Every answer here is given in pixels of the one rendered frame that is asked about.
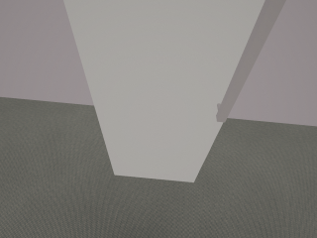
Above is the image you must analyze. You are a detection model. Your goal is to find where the handle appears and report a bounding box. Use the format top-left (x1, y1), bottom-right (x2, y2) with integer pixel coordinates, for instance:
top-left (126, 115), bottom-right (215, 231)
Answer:
top-left (216, 0), bottom-right (286, 123)

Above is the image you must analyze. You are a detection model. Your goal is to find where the fridge door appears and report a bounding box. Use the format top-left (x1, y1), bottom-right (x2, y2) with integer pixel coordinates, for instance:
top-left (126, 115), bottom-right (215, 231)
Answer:
top-left (63, 0), bottom-right (265, 182)

